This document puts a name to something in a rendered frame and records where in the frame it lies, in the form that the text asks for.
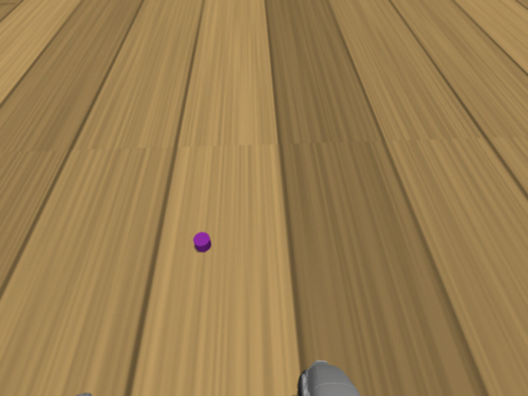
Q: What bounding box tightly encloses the tin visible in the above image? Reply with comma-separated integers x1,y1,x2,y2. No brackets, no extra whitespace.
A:
193,232,211,252

